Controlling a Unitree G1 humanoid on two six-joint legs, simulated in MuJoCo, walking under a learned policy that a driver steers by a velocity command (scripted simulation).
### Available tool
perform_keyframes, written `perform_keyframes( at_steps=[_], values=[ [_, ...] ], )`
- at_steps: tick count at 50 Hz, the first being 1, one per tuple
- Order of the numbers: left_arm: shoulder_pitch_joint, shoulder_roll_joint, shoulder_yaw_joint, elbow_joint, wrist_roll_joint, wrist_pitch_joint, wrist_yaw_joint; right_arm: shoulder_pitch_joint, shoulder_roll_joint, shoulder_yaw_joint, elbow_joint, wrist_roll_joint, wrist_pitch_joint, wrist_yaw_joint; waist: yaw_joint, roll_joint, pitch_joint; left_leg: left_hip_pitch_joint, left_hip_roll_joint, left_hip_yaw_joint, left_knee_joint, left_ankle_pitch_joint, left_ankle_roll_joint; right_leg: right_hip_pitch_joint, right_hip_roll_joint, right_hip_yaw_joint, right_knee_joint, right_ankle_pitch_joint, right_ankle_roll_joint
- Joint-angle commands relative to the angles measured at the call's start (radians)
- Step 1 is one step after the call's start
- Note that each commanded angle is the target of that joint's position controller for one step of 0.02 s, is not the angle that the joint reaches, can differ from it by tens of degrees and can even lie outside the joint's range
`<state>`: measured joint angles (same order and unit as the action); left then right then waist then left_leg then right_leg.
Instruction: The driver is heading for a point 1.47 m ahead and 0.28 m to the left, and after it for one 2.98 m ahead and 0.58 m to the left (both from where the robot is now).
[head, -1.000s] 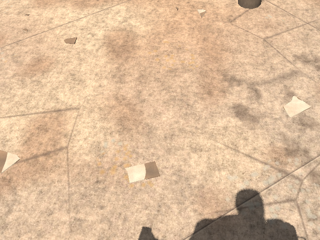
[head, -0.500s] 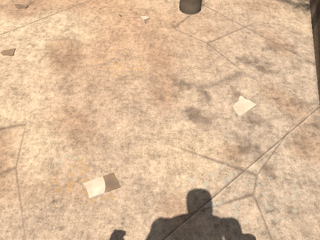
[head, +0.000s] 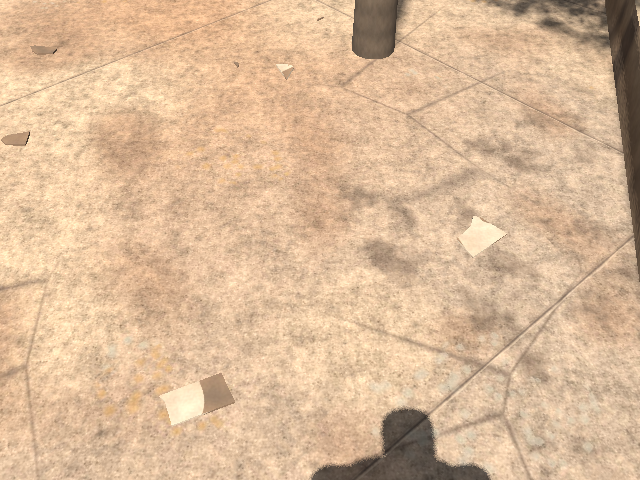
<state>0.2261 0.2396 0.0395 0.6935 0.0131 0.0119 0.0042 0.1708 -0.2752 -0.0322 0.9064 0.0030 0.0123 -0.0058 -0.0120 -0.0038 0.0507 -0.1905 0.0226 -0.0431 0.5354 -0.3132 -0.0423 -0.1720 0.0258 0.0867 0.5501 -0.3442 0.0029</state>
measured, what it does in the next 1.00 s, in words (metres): walks ahead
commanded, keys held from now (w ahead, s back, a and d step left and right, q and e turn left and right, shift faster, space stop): no key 0.52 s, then w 0.48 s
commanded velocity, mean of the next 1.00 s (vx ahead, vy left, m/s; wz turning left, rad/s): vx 0.14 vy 0.00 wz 0.00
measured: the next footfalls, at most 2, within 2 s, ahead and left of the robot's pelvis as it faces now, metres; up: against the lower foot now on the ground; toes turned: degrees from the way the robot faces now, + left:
left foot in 1.22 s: +0.41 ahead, +0.10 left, +0.00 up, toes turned +0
right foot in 1.78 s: +0.71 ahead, -0.13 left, +0.00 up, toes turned -2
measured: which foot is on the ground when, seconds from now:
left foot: down 0.00-0.84, up 0.86-1.00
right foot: down 0.00-1.00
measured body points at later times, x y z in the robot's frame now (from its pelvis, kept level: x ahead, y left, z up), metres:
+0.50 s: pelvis +0.00 +0.01 +0.00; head +0.00 +0.01 +0.45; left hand +0.08 +0.27 -0.13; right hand +0.05 -0.26 -0.14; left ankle -0.01 +0.15 -0.73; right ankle -0.03 -0.13 -0.73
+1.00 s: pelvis +0.11 -0.01 +0.01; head +0.13 -0.02 +0.46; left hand +0.07 +0.24 -0.13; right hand +0.22 -0.28 -0.12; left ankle +0.12 +0.12 -0.65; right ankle +0.00 -0.11 -0.73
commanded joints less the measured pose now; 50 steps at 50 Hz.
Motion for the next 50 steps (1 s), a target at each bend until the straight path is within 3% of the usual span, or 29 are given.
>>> perform_keyframes(
  at_steps=[1,26,27,29,31,32,34,36,37,38,40,41,42,43,44,45,46,47,48,50],
  values=[
    [0.0,0.115,0.032,-0.051,-0.001,-0.015,0.005,-0.005,-0.114,-0.024,-0.03,0.001,-0.009,-0.008,0.001,-0.011,-0.053,0.025,0.013,-0.006,-0.053,0.24,0.016,-0.009,-0.051,0.042,-0.086,0.325,-0.017],
    [0.062,0.099,0.025,0.128,-0.01,-0.019,0.027,0.03,-0.08,-0.017,0.108,0.002,-0.007,-0.03,0.001,0.001,-0.008,0.012,-0.003,0.001,-0.084,0.201,0.018,-0.021,-0.029,0.0,-0.109,0.247,0.013],
    [0.077,0.097,0.025,0.142,-0.011,-0.017,0.029,0.046,-0.076,-0.016,0.117,0.002,-0.005,-0.032,0.001,0.0,-0.026,0.016,-0.016,0.014,-0.082,0.112,0.022,-0.017,-0.016,-0.011,-0.109,0.155,0.01],
    [0.081,0.107,0.03,0.149,-0.021,-0.012,0.035,0.057,-0.084,-0.021,0.119,0.014,-0.002,-0.035,0.001,-0.001,0.014,-0.046,-0.043,0.026,-0.062,-0.236,0.055,-0.078,0.007,-0.019,-0.095,-0.211,-0.022],
    [0.087,0.101,0.026,0.141,-0.031,-0.026,0.039,0.062,-0.078,-0.019,0.102,0.022,-0.019,-0.036,0.003,0.003,0.107,-0.129,-0.019,-0.023,-0.076,-0.436,0.093,-0.173,-0.013,0.018,-0.108,-0.413,-0.058],
    [0.089,0.094,0.023,0.14,-0.036,-0.043,0.038,0.074,-0.077,-0.019,0.1,0.027,-0.036,-0.033,-0.001,0.012,0.135,-0.136,-0.001,-0.052,-0.08,-0.441,0.111,-0.2,-0.025,0.031,-0.097,-0.409,-0.071],
    [0.071,0.077,0.019,0.134,-0.04,-0.078,0.03,0.13,-0.087,-0.023,0.109,0.029,-0.07,-0.025,-0.018,0.039,0.129,-0.086,0.044,-0.133,-0.098,-0.408,0.152,-0.248,-0.021,0.02,-0.031,-0.321,-0.076],
    [0.03,0.038,0.011,0.11,-0.045,-0.108,0.016,0.215,-0.137,-0.037,0.13,0.029,-0.089,-0.014,-0.038,0.15,0.098,0.016,0.161,-0.347,-0.209,-0.397,0.238,-0.322,0.023,-0.055,0.134,-0.17,-0.062],
    [0.011,0.033,0.01,0.096,-0.049,-0.119,0.012,0.231,-0.164,-0.043,0.128,0.028,-0.091,-0.008,-0.033,0.199,0.096,0.034,0.241,-0.477,-0.273,-0.353,0.289,-0.344,0.025,-0.088,0.201,-0.124,-0.062],
    [0.003,0.034,0.008,0.088,-0.054,-0.125,0.006,0.213,-0.175,-0.045,0.119,0.028,-0.093,-0.006,-0.021,0.221,0.109,0.02,0.288,-0.537,-0.282,-0.277,0.315,-0.348,0.007,-0.08,0.197,-0.146,-0.076],
    [0.104,0.039,0.011,0.133,-0.05,-0.132,-0.004,0.108,-0.153,-0.041,0.076,0.038,-0.086,-0.002,0.05,0.195,0.079,-0.056,0.237,-0.385,-0.215,-0.076,0.247,-0.139,-0.003,-0.089,-0.021,-0.094,-0.107],
    [0.239,0.062,0.026,0.195,-0.049,-0.129,-0.003,0.015,-0.138,-0.037,0.039,0.036,-0.078,-0.002,0.115,0.137,0.039,-0.202,0.153,-0.246,-0.12,0.037,0.182,0.116,-0.008,-0.045,-0.129,0.018,-0.114],
    [0.422,0.187,0.068,0.256,-0.046,-0.128,-0.006,-0.099,-0.08,-0.021,-0.025,0.032,-0.096,-0.004,0.187,-0.136,0.004,-0.37,-0.022,0.003,0.259,0.188,0.085,0.299,-0.151,0.253,-0.242,0.073,-0.175],
    [0.451,0.243,0.078,0.256,-0.035,-0.127,-0.018,-0.067,-0.071,-0.021,-0.042,0.017,-0.124,-0.006,0.165,-0.326,-0.019,-0.592,-0.084,0.023,0.526,-0.139,0.053,0.452,-0.353,0.562,-0.306,0.331,-0.263],
    [0.382,0.138,0.043,0.236,-0.015,-0.124,-0.019,-0.031,-0.107,-0.03,-0.026,0.023,-0.135,0.004,0.114,-0.183,0.011,-0.676,-0.03,-0.046,0.644,-0.217,0.077,0.451,-0.371,0.501,-0.256,0.454,-0.271],
    [0.35,0.095,0.031,0.225,-0.008,-0.12,-0.018,-0.006,-0.092,-0.029,-0.013,0.039,-0.137,0.015,0.092,-0.132,0.018,-0.715,-0.003,-0.044,0.692,-0.159,0.1,0.466,-0.338,0.387,-0.244,0.529,-0.252],
    [0.335,0.1,0.029,0.227,-0.013,-0.114,-0.019,-0.017,-0.075,-0.028,-0.018,0.042,-0.137,0.018,0.082,-0.081,0.031,-0.767,0.025,-0.009,0.676,-0.1,0.112,0.477,-0.316,0.307,-0.252,0.576,-0.23],
    [0.332,0.08,0.018,0.234,-0.022,-0.102,-0.018,-0.058,-0.069,-0.032,-0.029,0.035,-0.135,0.019,0.085,-0.061,0.041,-0.784,0.051,0.013,0.627,-0.055,0.114,0.47,-0.297,0.241,-0.272,0.622,-0.203],
    [0.343,0.06,0.007,0.244,-0.018,-0.093,-0.016,-0.081,-0.044,-0.028,-0.044,0.03,-0.131,0.025,0.081,-0.08,0.038,-0.749,0.061,0.033,0.586,-0.009,0.11,0.431,-0.275,0.197,-0.292,0.645,-0.182],
    [0.321,0.062,0.001,0.244,-0.016,-0.085,-0.004,-0.118,0.005,-0.012,-0.07,0.022,-0.123,0.043,0.066,-0.087,0.036,-0.648,0.043,0.077,0.456,0.093,0.087,0.314,-0.233,0.124,-0.348,0.629,-0.181]
  ],
)
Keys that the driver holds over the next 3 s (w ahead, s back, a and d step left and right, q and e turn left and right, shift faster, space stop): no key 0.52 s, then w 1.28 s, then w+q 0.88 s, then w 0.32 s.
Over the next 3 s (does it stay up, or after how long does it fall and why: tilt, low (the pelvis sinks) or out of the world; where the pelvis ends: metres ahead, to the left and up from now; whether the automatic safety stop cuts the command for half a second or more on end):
stays up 1.20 0.11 0.00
